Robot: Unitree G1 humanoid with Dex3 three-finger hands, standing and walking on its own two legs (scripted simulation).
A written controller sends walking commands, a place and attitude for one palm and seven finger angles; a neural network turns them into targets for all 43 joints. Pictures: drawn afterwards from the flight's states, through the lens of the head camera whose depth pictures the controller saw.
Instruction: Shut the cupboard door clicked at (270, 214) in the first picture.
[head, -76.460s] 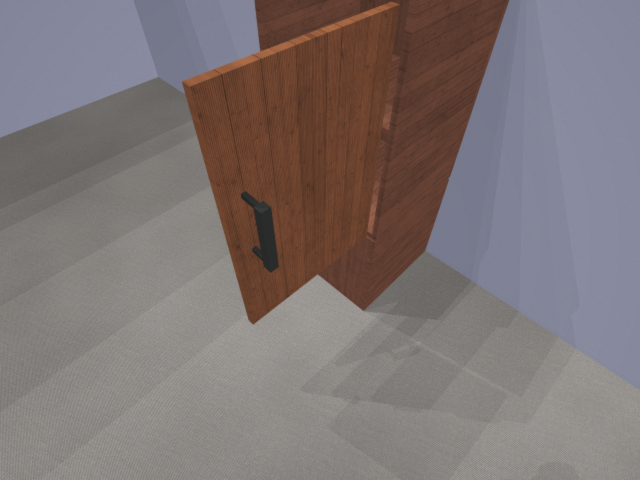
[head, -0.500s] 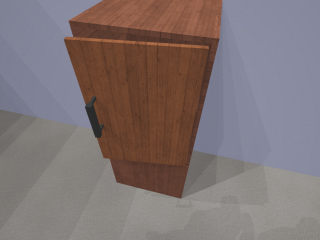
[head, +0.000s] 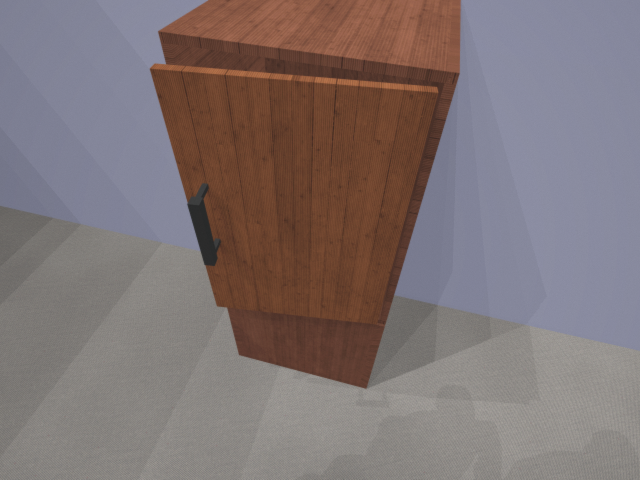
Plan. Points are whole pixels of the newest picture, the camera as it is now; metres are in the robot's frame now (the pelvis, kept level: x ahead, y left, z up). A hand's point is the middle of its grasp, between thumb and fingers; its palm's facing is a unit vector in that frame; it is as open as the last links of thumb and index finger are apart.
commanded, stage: shuffle to correct the standing spot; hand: left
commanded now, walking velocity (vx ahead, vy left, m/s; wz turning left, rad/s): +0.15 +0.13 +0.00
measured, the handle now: (207, 225) +0.54 +0.25 -0.03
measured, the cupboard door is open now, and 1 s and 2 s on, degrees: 8 8 8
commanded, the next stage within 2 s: come to a stop and stand still in 0.26 s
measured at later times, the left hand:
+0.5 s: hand out of the picture +0.09 +0.22 -0.18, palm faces +0.00 -0.98 -0.20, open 7.3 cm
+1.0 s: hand out of the picture +0.06 +0.22 -0.19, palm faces +0.01 -0.98 -0.22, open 7.3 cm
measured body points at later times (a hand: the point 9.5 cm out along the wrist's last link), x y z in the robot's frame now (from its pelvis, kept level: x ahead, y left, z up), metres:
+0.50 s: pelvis +0.06 +0.05 +0.00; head +0.07 +0.05 +0.45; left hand +0.09 +0.27 -0.16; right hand -0.03 -0.15 -0.16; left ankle +0.01 +0.09 -0.74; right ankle +0.08 -0.07 -0.72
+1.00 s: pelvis +0.05 +0.04 -0.01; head +0.04 +0.04 +0.44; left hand +0.06 +0.27 -0.17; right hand +0.08 -0.20 -0.16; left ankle +0.01 +0.09 -0.74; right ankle +0.09 -0.07 -0.74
